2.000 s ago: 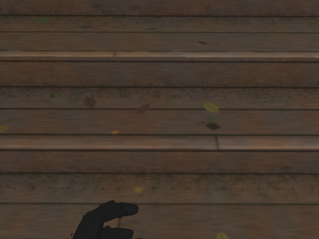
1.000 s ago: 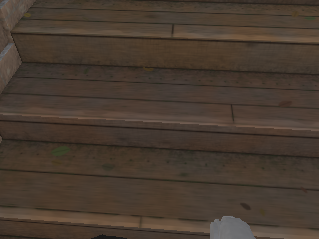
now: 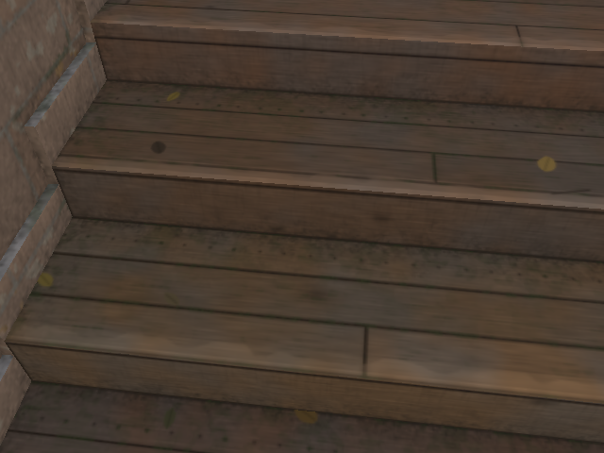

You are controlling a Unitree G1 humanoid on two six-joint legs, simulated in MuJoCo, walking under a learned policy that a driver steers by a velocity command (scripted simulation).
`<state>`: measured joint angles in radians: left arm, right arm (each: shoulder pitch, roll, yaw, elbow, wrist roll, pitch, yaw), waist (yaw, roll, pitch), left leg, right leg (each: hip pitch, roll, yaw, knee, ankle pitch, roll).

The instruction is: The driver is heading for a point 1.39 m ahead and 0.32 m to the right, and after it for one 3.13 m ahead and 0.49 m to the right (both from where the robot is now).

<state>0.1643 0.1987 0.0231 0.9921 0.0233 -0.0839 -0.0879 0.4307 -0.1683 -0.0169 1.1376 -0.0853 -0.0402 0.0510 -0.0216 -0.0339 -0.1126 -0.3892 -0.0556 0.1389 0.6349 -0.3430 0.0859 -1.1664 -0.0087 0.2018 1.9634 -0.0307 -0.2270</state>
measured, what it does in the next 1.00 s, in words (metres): climbs: right foot 0.15 m higher, then left foot 0.15 m higher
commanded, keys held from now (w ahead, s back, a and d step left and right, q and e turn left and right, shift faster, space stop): w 0.58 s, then w+e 0.42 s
